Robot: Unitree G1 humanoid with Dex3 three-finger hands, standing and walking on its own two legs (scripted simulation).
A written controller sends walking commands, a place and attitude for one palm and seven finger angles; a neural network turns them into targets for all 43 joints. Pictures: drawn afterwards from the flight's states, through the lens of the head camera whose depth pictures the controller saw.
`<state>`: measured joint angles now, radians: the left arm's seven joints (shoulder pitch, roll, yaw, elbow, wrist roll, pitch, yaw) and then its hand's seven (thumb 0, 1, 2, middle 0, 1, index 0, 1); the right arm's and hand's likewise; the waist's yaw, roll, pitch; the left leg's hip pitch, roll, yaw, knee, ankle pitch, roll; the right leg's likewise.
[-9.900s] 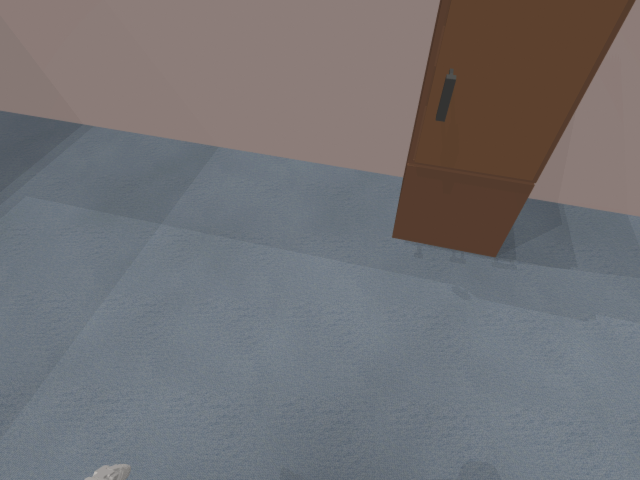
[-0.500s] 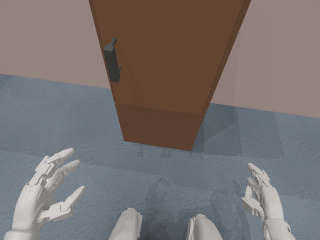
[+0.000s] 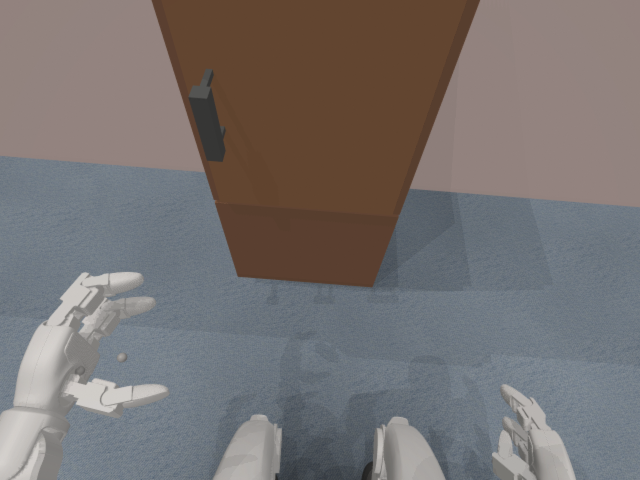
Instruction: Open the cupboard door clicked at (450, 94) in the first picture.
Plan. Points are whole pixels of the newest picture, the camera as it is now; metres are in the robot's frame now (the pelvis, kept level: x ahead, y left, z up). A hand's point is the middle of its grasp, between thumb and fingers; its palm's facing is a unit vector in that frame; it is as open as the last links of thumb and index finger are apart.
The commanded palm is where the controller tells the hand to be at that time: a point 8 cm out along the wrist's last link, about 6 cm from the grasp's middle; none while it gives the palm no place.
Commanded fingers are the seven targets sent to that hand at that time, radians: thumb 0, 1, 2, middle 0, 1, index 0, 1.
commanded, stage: raise the hand with hooked fingers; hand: left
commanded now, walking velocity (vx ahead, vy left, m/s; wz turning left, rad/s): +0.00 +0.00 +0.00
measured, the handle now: (212, 116) +0.62 +0.21 +0.03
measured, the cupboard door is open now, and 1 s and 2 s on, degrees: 0 0 0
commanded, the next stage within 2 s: move the hooked fingers beside the handle in 1.04 s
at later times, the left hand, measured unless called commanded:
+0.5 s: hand (97, 313) +0.28 +0.27 +0.04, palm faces -0.02 -1.00 -0.06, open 14.0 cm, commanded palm +0.27 +0.32 +0.05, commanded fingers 0.00 -0.50 0.30 -0.30 -1.20 -0.30 -1.20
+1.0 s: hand (104, 305) +0.29 +0.26 +0.04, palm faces -0.02 -1.00 -0.05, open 14.0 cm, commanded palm +0.27 +0.31 +0.05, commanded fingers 0.00 -0.50 0.30 -0.30 -1.20 -0.30 -1.20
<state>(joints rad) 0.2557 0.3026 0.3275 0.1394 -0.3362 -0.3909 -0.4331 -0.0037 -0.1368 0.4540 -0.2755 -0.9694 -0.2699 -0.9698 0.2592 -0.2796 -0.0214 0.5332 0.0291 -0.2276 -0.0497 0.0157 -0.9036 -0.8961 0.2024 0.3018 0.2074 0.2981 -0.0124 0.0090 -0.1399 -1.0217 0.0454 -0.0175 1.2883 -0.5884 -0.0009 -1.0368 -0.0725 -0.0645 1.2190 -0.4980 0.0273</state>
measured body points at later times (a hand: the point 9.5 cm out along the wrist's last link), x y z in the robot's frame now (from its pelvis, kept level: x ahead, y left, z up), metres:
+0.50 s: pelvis +0.01 +0.00 +0.00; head +0.11 +0.02 +0.44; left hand +0.28 +0.32 +0.05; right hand +0.19 -0.25 -0.08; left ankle +0.02 +0.12 -0.63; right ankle +0.05 -0.14 -0.63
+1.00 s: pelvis +0.01 -0.01 +0.00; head +0.11 +0.01 +0.44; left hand +0.29 +0.32 +0.05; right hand +0.17 -0.26 -0.08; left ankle +0.02 +0.12 -0.63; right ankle +0.05 -0.14 -0.63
